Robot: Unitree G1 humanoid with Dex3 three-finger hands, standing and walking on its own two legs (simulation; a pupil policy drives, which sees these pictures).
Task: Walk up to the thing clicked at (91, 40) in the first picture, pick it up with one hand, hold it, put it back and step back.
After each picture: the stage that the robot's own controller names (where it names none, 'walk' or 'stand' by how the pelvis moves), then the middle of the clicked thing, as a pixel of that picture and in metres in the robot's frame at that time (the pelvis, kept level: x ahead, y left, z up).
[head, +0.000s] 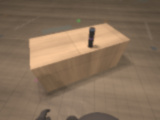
stand; (91, 38) +0.91 +0.04 -0.05
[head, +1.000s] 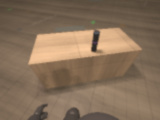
rise first; (95, 42) +0.82 +0.02 -0.03
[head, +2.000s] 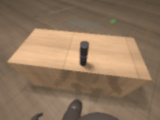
rise first; (83, 55) +0.54 +0.14 -0.03
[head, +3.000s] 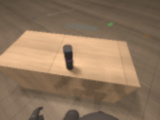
stand; (68, 58) +0.49 +0.20 -0.02
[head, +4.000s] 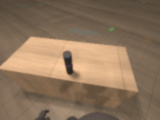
stand; (68, 63) +0.48 +0.21 -0.05
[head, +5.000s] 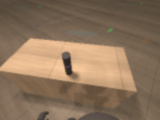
stand; (67, 64) +0.48 +0.22 -0.06
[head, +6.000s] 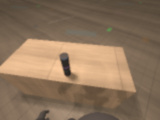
stand; (66, 65) +0.47 +0.23 -0.06
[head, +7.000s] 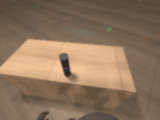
stand; (65, 66) +0.46 +0.24 -0.06
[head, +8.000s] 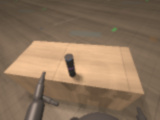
rise first; (70, 66) +0.46 +0.22 -0.05
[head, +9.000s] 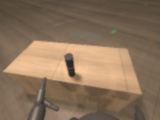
go down; (70, 66) +0.47 +0.22 -0.05
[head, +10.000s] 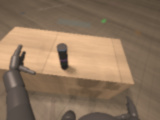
go down; (63, 58) +0.49 +0.20 -0.02
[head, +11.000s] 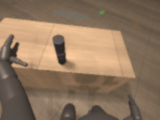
go down; (60, 52) +0.49 +0.21 +0.02
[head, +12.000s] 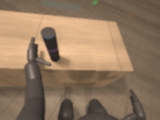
close in; (52, 47) +0.49 +0.22 +0.05
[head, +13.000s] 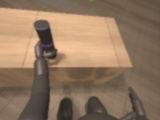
close; (47, 43) +0.51 +0.22 +0.06
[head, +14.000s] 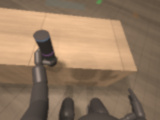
lift; (48, 51) +0.44 +0.24 +0.06
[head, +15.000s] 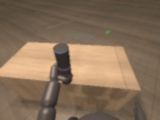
lift; (64, 66) +0.31 +0.17 +0.17
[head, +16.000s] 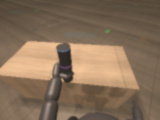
hold; (66, 65) +0.34 +0.17 +0.14
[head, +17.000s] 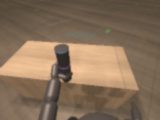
hold; (64, 65) +0.33 +0.17 +0.14
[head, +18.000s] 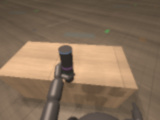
crouch; (67, 66) +0.34 +0.16 +0.13
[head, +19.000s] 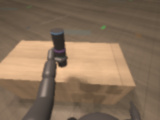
crouch; (60, 50) +0.44 +0.20 +0.17
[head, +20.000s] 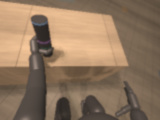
lower; (44, 40) +0.52 +0.22 +0.06
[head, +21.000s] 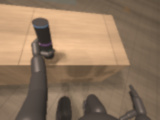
lower; (45, 42) +0.51 +0.22 +0.06
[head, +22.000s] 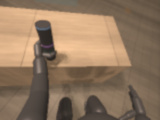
lower; (47, 44) +0.50 +0.22 +0.06
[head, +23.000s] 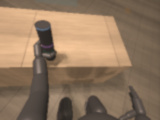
lower; (47, 44) +0.50 +0.22 +0.06
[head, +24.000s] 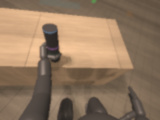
loosen; (53, 46) +0.49 +0.20 +0.06
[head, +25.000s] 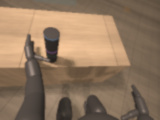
withdraw; (51, 48) +0.47 +0.18 +0.06
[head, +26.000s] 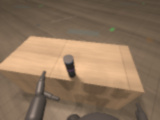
sink last; (70, 67) +0.42 +0.19 +0.00
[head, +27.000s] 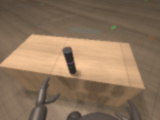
stand; (70, 61) +0.47 +0.21 +0.00
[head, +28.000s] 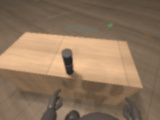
stand; (68, 63) +0.44 +0.20 +0.01
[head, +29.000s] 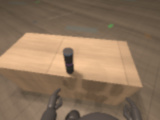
stand; (69, 62) +0.45 +0.19 +0.01
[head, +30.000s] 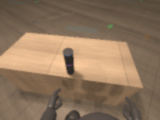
stand; (69, 62) +0.45 +0.19 +0.01
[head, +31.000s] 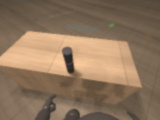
stand; (69, 61) +0.46 +0.20 +0.00
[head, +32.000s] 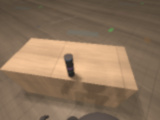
walk; (70, 66) +0.46 +0.20 -0.05
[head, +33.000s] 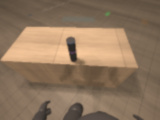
walk; (72, 50) +0.56 +0.19 -0.04
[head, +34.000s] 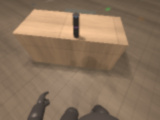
walk; (76, 26) +0.87 +0.21 -0.02
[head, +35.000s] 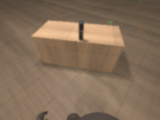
stand; (81, 31) +1.05 +0.20 -0.03
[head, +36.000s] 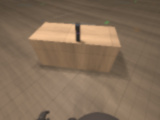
stand; (77, 32) +1.04 +0.22 -0.06
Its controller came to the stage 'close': yes
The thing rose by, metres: 0.22
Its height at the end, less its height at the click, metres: +0.00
